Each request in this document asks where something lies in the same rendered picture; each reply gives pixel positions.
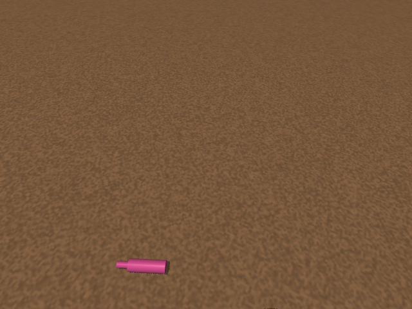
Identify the bottle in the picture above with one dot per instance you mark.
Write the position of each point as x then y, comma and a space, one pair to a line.
144, 265

